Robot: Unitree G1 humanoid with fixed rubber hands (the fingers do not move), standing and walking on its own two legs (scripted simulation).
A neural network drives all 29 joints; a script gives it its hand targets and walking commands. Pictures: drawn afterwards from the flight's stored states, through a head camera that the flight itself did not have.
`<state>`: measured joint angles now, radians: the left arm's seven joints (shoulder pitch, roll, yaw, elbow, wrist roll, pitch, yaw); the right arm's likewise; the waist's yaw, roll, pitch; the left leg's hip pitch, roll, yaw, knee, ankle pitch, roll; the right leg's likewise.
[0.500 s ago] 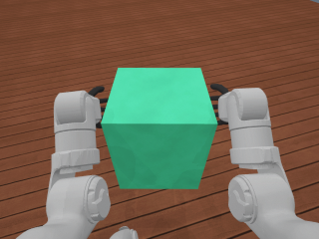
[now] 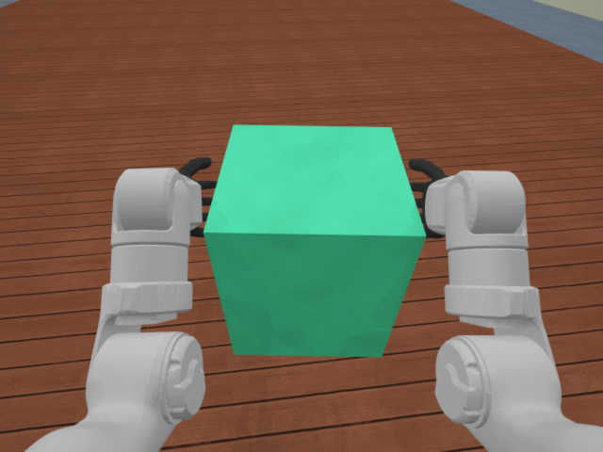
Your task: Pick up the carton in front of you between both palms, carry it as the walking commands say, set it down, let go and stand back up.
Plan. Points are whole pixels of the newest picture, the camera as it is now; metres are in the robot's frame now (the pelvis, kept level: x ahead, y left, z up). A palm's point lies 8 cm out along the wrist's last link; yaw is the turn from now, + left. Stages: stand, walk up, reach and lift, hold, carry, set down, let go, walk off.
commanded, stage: carry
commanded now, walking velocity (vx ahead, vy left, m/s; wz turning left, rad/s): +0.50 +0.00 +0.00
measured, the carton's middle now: (309, 244) +0.38 +0.01 +0.13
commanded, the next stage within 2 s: none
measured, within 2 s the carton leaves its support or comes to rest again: neither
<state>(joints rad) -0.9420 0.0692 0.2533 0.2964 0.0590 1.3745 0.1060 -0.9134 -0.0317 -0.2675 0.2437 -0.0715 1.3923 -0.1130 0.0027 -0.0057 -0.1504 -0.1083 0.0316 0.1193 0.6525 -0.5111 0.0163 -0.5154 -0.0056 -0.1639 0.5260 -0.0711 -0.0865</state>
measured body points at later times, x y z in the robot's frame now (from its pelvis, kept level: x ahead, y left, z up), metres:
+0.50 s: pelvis +0.29 +0.04 +0.02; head +0.31 +0.05 +0.47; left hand +0.62 +0.19 +0.10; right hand +0.62 -0.11 +0.10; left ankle +0.36 +0.13 -0.72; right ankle +0.14 -0.07 -0.67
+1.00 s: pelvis +0.60 +0.00 +0.02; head +0.56 -0.01 +0.47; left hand +0.87 +0.15 +0.09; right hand +0.87 -0.15 +0.09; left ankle +0.48 +0.11 -0.63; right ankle +0.65 -0.09 -0.72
